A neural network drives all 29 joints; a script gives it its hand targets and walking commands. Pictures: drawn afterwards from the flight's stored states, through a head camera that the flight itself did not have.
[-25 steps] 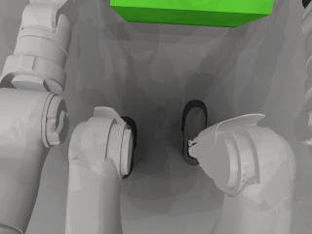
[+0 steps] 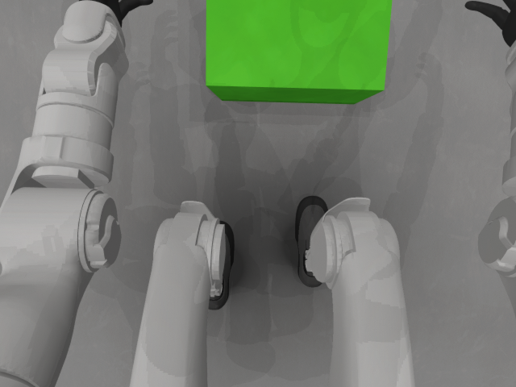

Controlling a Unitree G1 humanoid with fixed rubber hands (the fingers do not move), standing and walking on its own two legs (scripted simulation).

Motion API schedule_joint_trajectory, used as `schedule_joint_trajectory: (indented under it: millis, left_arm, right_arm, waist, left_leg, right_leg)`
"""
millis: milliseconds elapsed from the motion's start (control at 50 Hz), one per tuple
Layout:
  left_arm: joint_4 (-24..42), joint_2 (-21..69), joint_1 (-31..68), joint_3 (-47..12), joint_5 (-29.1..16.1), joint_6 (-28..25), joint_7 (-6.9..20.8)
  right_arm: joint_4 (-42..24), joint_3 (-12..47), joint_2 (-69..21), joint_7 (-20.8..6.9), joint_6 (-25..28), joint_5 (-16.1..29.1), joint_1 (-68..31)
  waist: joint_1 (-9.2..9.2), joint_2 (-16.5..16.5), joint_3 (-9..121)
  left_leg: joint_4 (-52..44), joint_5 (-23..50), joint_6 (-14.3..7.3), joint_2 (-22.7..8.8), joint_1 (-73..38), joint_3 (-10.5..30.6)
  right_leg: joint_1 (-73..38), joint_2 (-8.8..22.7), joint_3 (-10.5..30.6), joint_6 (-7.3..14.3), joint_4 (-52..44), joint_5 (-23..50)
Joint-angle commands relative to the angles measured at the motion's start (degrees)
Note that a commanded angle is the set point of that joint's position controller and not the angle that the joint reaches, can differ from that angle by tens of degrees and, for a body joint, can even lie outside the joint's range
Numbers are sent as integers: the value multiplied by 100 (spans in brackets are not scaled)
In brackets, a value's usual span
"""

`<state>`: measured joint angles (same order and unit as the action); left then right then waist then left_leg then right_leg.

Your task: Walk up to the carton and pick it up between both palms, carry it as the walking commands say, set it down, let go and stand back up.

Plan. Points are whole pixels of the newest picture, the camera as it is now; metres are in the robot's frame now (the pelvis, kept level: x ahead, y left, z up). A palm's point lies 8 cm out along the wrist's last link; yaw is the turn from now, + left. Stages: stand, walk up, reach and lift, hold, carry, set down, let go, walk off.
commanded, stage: set down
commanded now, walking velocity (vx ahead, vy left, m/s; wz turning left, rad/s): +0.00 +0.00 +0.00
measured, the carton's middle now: (293, 36) +0.59 -0.08 -0.35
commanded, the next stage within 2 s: let go in 0.92 s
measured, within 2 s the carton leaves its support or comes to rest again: neither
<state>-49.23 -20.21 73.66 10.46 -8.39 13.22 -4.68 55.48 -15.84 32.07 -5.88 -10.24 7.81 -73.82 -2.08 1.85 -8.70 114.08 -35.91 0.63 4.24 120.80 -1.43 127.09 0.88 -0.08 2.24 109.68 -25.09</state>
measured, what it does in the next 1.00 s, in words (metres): rises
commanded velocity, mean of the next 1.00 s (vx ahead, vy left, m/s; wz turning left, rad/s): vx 0.00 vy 0.00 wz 0.00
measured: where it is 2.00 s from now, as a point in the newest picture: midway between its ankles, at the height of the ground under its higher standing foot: (263, 268)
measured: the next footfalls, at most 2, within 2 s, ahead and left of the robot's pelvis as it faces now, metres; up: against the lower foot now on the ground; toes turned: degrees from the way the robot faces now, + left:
none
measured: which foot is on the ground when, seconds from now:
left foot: down 0.00-1.00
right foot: down 0.00-1.00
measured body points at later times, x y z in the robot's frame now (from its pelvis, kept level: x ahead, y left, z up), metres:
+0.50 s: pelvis +0.02 -0.01 +0.13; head +0.35 -0.05 +0.44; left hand +0.58 +0.16 +0.03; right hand +0.54 -0.33 +0.04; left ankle +0.09 +0.11 -0.40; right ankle +0.13 -0.11 -0.40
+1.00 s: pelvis +0.05 -0.01 +0.24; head +0.35 -0.05 +0.57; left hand +0.57 +0.16 +0.13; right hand +0.53 -0.32 +0.13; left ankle +0.09 +0.11 -0.40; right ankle +0.13 -0.11 -0.40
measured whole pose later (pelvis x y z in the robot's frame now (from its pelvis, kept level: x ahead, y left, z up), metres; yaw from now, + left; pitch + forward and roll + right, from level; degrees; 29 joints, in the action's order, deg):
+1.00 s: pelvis +0.05 -0.01 +0.24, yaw -1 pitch +43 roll +2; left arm -49.1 -16.1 60.0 18.9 1.2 10.3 1.5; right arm 53.3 -21.1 23.3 -7.9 -8.8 -0.9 -61.2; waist -2.0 1.5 2.0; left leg 57.4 -20.1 1.0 2.8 80.9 1.4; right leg 85.6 -0.6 -0.1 2.1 54.7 -12.5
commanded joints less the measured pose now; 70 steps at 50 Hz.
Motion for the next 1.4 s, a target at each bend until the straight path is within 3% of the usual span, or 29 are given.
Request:
schedule_joint_trajectory:
  millis: [0,340,560,740,900,980,1080,1180,1380]
  left_arm:
    - [837,-782,1389,137,40,4,43]
    - [1259,-714,670,562,290,169,302]
    - [1128,-694,355,680,380,43,488]
    - [1060,-632,-37,771,457,-114,614]
    - [425,-350,-312,946,908,-369,645]
    - [611,-314,-810,937,1062,-419,568]
    - [1784,-287,-2354,439,964,-473,467]
    - [2492,-132,-3469,117,726,-565,505]
    - [2026,255,-5548,0,786,-1079,727]
  right_arm:
    - [-758,-255,1102,-61,-9,-100,-1315]
    - [-1147,-398,982,-301,-228,-134,-833]
    - [-1113,-449,719,-311,-166,-300,-564]
    - [-1163,-507,447,-273,-22,-454,-197]
    - [-610,-570,-95,-226,222,-816,49]
    - [-870,-662,-25,-174,285,-962,621]
    - [-2009,-471,132,-114,342,-1014,2114]
    - [-2525,-76,-97,-161,417,-640,3241]
    - [-2419,486,-899,-29,856,-670,5549]
  waist:
    - [-230,-341,6699]
    - [-123,-418,7130]
    - [-70,-424,6952]
    - [-86,-411,6827]
    - [-44,-425,5853]
    - [-66,-393,6475]
    - [-97,-403,7763]
    - [14,-327,7032]
    - [51,-175,4259]
  left_leg:
    - [-1494,982,56,-32,-1816,-179]
    - [-3291,1656,40,16,-2906,-133]
    - [-4546,1867,55,-18,-3653,-130]
    - [-5680,2125,68,-35,-4183,-110]
    - [-6188,2176,137,-88,-4037,-40]
    - [-6317,2658,176,-35,-4635,-1]
    - [-6539,3691,208,-4,-5668,15]
    - [-6964,3631,131,-76,-6380,131]
    - [-7782,3065,153,-270,-7604,371]
  right_leg:
    - [-5253,-54,77,-60,-919,1685]
    - [-6797,-195,77,-136,-2563,2569]
    - [-7918,-167,201,-160,-3864,2777]
    - [-9209,-110,331,-178,-4925,3390]
    - [-9218,-7,296,-164,-5362,3401]
    - [-9787,-17,267,-153,-5450,3963]
    - [-11093,-130,341,-130,-5539,5323]
    - [-11177,-131,447,-102,-5978,4881]
    - [-11102,-81,416,-182,-7035,3436]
